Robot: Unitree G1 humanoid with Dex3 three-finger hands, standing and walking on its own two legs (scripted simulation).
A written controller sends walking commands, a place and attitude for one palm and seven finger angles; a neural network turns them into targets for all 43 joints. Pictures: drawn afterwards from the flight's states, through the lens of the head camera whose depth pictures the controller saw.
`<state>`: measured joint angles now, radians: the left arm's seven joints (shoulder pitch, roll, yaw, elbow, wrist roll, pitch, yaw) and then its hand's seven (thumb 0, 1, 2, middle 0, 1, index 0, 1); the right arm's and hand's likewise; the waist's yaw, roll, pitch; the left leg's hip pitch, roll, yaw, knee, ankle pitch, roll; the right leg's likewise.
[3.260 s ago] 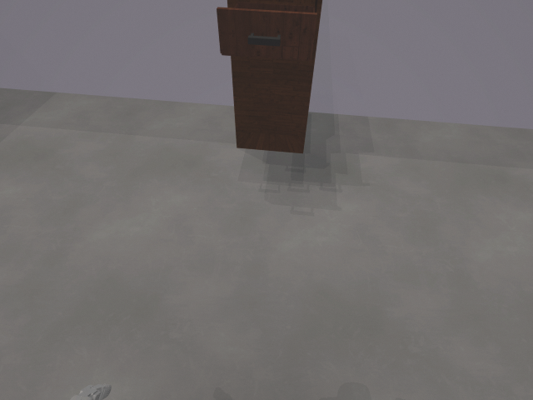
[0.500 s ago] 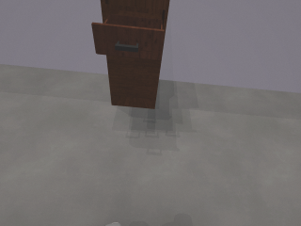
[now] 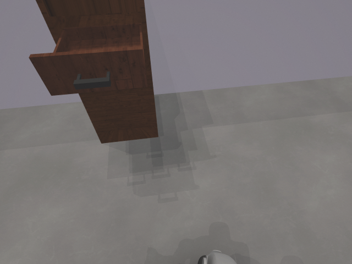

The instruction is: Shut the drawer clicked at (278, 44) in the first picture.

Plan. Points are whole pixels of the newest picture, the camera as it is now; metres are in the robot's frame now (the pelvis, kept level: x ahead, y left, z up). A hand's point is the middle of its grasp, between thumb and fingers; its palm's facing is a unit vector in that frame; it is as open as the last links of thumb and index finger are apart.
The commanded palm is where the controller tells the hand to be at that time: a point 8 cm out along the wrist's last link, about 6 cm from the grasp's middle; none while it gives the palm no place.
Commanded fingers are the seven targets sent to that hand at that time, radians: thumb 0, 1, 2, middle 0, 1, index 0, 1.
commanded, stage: turn to face it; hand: left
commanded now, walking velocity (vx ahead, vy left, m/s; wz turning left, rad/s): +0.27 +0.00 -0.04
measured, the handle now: (93, 79) +0.68 +0.30 +0.02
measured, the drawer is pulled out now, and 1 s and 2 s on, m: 0.30 0.30 0.30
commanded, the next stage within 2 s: take the last steps up to it in 0.40 s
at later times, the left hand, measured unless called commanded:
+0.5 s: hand out of the picture +0.14 +0.17 -0.19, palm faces +0.18 -0.98 -0.13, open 7.3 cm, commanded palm none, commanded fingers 0.00 0.90 0.90 -0.20 -0.30 -0.20 -0.30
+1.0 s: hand out of the picture +0.12 +0.14 -0.16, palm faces +0.28 -0.95 -0.17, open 7.4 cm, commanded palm none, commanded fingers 0.00 0.90 0.90 -0.20 -0.30 -0.20 -0.30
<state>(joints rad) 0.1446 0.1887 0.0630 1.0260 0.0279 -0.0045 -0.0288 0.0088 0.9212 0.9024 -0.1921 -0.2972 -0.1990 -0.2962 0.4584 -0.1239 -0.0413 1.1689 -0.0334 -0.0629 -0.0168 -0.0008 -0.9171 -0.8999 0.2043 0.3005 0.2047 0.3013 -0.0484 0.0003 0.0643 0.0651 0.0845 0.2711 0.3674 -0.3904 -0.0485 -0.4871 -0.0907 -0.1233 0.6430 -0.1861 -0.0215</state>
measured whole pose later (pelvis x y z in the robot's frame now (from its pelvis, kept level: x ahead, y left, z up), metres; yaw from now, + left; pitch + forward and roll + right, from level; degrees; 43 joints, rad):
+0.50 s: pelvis +0.15 +0.00 +0.00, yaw +6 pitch -2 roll -2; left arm 0.27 0.17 0.03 1.09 0.01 0.01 0.02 0.00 0.92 0.90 -0.20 -0.30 -0.20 -0.30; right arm 0.23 -0.15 -0.03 1.07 -0.03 -0.01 -0.02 0.00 -0.94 -0.90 0.20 0.30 0.20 0.30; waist 0.02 -0.04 0.03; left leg -0.33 0.06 0.11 0.61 -0.25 0.04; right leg -0.19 -0.06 -0.19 0.60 -0.42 0.02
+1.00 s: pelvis +0.21 +0.00 +0.01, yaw +11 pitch -2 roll +0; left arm 0.43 0.12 0.03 1.11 0.03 -0.04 0.01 0.00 0.91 0.90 -0.20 -0.30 -0.20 -0.30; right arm 0.27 -0.18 -0.07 1.08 -0.03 0.02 0.02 0.00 -0.91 -0.90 0.20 0.30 0.20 0.30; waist 0.02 0.01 -0.01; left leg -0.50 0.08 0.06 0.96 -0.24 0.00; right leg -0.07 -0.06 -0.13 0.37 -0.26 0.01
